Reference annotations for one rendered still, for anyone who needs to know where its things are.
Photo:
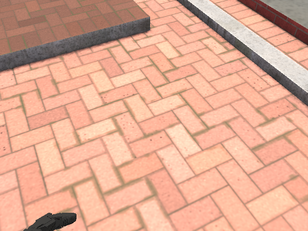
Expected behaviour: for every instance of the robot left hand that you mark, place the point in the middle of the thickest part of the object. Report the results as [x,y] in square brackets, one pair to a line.
[53,222]

